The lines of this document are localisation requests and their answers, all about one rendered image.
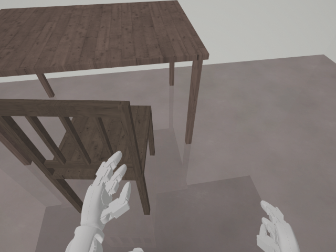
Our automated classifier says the chair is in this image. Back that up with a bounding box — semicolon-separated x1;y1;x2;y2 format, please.
0;99;155;215

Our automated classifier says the table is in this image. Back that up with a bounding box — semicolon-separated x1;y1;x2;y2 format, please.
0;0;209;165

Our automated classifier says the robot right hand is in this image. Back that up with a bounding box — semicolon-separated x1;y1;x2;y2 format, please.
257;201;300;252

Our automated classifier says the robot left hand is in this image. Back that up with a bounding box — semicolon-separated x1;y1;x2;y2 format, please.
80;151;131;230

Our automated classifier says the robot left forearm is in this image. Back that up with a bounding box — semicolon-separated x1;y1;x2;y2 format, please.
65;225;104;252

